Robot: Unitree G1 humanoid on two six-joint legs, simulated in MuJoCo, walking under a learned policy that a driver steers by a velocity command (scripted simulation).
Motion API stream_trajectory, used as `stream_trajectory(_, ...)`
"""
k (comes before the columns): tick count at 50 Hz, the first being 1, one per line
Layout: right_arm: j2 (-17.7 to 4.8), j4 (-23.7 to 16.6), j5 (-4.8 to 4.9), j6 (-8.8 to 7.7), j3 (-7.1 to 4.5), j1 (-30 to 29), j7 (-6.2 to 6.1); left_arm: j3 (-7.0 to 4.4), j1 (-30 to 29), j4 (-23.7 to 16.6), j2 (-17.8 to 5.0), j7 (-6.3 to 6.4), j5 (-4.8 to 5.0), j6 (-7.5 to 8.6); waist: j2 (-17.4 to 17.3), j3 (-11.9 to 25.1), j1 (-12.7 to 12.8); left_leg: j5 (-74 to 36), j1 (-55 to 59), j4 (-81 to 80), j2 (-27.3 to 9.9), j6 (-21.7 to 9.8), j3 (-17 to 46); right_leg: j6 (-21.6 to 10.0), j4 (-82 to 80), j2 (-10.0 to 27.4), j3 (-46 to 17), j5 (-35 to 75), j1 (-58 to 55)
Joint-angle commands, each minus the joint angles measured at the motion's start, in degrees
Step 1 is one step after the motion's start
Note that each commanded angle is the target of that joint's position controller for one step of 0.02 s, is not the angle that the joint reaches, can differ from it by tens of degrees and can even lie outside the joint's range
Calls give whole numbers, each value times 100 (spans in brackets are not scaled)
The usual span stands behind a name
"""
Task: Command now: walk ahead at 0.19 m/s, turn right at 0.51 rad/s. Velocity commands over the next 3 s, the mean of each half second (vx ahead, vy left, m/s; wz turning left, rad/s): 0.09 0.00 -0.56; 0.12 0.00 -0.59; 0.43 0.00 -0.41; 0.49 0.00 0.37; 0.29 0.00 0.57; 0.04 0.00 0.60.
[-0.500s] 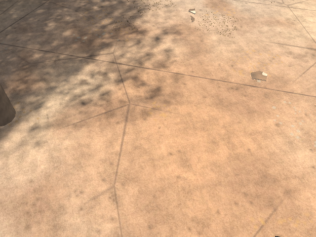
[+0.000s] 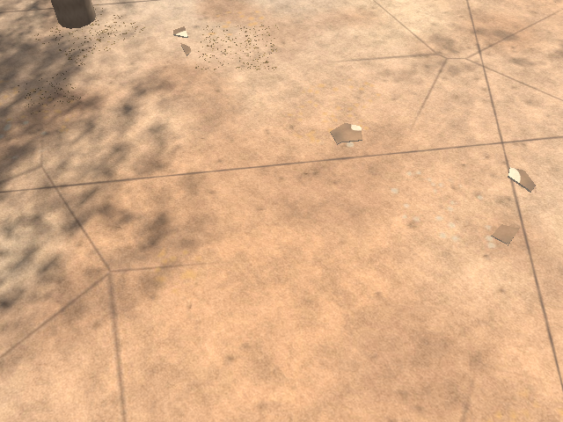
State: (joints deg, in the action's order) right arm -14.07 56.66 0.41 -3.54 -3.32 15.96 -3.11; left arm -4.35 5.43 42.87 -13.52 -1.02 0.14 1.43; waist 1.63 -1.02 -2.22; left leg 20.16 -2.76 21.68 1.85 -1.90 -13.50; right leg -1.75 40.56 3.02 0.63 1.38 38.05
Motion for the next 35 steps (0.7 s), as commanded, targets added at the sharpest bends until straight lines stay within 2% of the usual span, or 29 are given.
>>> stream_trajectory(1,-1086,-493,108,77,-298,-481,-101,-112,257,-440,-390,-150,-57,-35,-428,159,427,-5348,-151,227,-1788,-469,381,-252,-186,-126,169,-543,-819)
stream_trajectory(2,-1147,-564,129,134,-339,-538,-105,-167,474,-437,-509,-175,-49,-30,-423,296,522,-5658,-77,766,-1716,-411,345,-362,-327,-322,319,-829,-1135)
stream_trajectory(3,-1134,-639,151,189,-352,-613,-95,-258,978,-350,-679,-169,-39,2,-265,539,786,-5596,-205,1718,-1515,-263,230,-539,-817,-541,399,-580,-1859)
stream_trajectory(4,-1043,-693,59,182,-322,-382,-44,-421,1447,-314,-1155,-48,-46,20,447,909,951,-4051,-1037,3306,-1039,145,125,-867,-1250,-215,-353,1835,-3108)
stream_trajectory(5,-395,-873,-290,116,-109,219,98,-483,1246,-442,-1740,38,-53,12,1775,1452,307,1742,-3159,5526,94,577,414,-1965,-872,1319,-2612,4594,-4858)
stream_trajectory(6,-702,-892,-148,15,-112,77,240,-399,1491,-601,-1516,26,-123,8,1081,2639,678,2107,-3592,6296,265,503,1885,-2512,-1444,1753,-3847,3300,-5287)
stream_trajectory(7,-821,-1081,44,24,-151,-513,264,-356,1067,-738,-1358,39,-129,9,504,2169,683,1549,-3917,6247,68,408,2068,-2256,-1704,1574,-3439,2256,-4787)
stream_trajectory(8,-784,-1132,20,91,-156,-754,198,-298,639,-775,-1131,73,2,-18,-143,1528,484,1002,-3997,5750,-138,396,2004,-1867,-1866,1307,-2943,1401,-4012)
stream_trajectory(9,-772,-1086,-50,182,-180,-813,110,-244,373,-818,-963,111,79,-68,-407,1103,309,707,-3819,5272,-311,424,1954,-1590,-1991,1084,-2623,816,-3254)
stream_trajectory(10,-814,-1099,-78,276,-212,-747,64,-240,238,-865,-931,130,45,-103,-210,940,137,514,-3436,4810,-381,410,1935,-1418,-2089,874,-2425,405,-2649)
stream_trajectory(12,-681,-1133,-96,373,-207,-696,54,-288,197,-970,-1027,156,-44,-149,119,892,53,204,-2957,4187,-229,431,1799,-1218,-2191,533,-2178,213,-2087)
stream_trajectory(14,-562,-1179,-89,387,-179,-816,37,-338,337,-985,-1138,229,-31,-171,236,982,111,73,-2890,3641,-147,510,1838,-1200,-2196,468,-2180,125,-2086)
stream_trajectory(17,-582,-1288,-88,402,-179,-1101,10,-348,402,-1017,-1161,341,22,-238,375,1030,213,-239,-2888,3109,-115,582,2005,-1064,-2253,401,-2396,-926,-2144)
stream_trajectory(19,-621,-1347,-70,387,-196,-1250,10,-348,375,-1049,-1155,373,23,-287,517,909,268,-358,-2867,2796,-88,597,2052,-981,-2312,323,-2546,-1654,-2096)
stream_trajectory(21,-626,-1397,-52,338,-196,-1357,30,-347,427,-1055,-1139,389,11,-329,643,838,335,-327,-2749,2489,-49,597,2077,-967,-2310,293,-2703,-1902,-2130)
stream_trajectory(25,-671,-1448,3,205,-212,-1353,120,-337,483,-1094,-1106,384,11,-381,812,815,397,-69,-2337,1694,44,483,2076,-972,-2131,293,-3065,-1550,-2416)
stream_trajectory(26,-693,-1436,15,176,-225,-1251,153,-334,461,-1119,-1111,379,23,-396,853,816,354,-77,-2137,1372,67,421,2042,-945,-2051,271,-3150,-1336,-2457)
stream_trajectory(28,-766,-1328,12,138,-284,-798,220,-317,355,-1176,-1082,383,99,-432,740,801,70,-779,-1240,170,-21,255,1914,-712,-1746,16,-3082,-1142,-2195)
stream_trajectory(29,-1044,-1281,-57,151,-379,-555,221,-269,483,-1194,-903,388,113,-442,244,909,80,-1098,-467,-139,-721,17,2362,-436,-1138,-323,-2732,-1905,-1607)
stream_trajectory(30,-1606,-1316,-196,228,-487,-657,187,-234,639,-1339,-728,367,174,-418,-1491,701,396,-1932,-97,-402,-1907,-773,3718,-72,125,-1274,-1424,-3218,-382)
stream_trajectory(31,-1348,-1449,-335,217,-447,-737,195,-374,619,-1345,-1212,328,82,-321,-1788,676,283,-2452,-456,-559,-2541,-1433,4494,226,1491,-1162,-1224,-3684,-38)
stream_trajectory(32,-1049,-1622,-273,209,-365,-1081,165,-477,760,-1192,-1494,288,53,-310,-1276,608,397,-2655,-541,-398,-2393,-1359,3948,351,2211,-917,-1220,-3293,-56)
stream_trajectory(33,-831,-1689,-188,229,-316,-1305,143,-490,887,-1008,-1432,288,70,-361,-953,533,462,-2578,-598,-262,-1948,-1048,3309,436,2488,-860,-1114,-2948,-109)
stream_trajectory(34,-747,-1720,-98,248,-284,-1345,125,-456,952,-934,-1277,304,54,-424,-832,473,437,-2441,-488,-194,-1702,-863,2961,506,2773,-831,-1063,-2664,16)
stream_trajectory(35,-736,-1712,-58,264,-259,-1286,111,-401,957,-931,-1102,282,59,-468,-816,382,390,-2652,-506,-198,-1628,-860,2720,571,2992,-802,-975,-2521,82)
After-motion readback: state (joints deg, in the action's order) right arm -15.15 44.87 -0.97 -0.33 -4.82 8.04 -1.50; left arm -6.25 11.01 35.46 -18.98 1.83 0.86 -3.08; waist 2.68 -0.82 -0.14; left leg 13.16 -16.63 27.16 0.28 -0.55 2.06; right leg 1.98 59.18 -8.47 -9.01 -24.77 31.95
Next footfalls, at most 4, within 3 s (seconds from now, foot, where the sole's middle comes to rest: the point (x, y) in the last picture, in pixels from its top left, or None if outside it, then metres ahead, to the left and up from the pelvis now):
0.08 right None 0.21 -0.09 -0.77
0.58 left None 0.24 0.11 -0.77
1.06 right None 0.13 -0.14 -0.77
1.52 left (403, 401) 0.52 -0.26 -0.77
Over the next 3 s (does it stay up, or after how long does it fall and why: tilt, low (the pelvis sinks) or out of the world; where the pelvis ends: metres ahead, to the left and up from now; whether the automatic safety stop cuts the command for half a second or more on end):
stays up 0.74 -0.53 0.00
